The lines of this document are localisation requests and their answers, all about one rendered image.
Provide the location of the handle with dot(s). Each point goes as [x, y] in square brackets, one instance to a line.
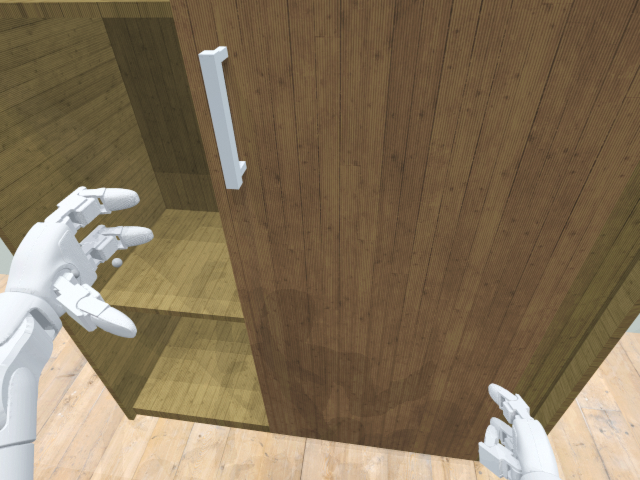
[212, 71]

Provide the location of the right robot hand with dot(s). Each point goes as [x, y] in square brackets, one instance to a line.
[527, 447]

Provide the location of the robot left forearm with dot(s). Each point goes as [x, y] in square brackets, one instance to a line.
[28, 327]

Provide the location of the wardrobe door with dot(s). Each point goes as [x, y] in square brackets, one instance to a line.
[425, 179]
[609, 262]

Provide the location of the left robot hand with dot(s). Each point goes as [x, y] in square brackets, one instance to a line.
[49, 251]

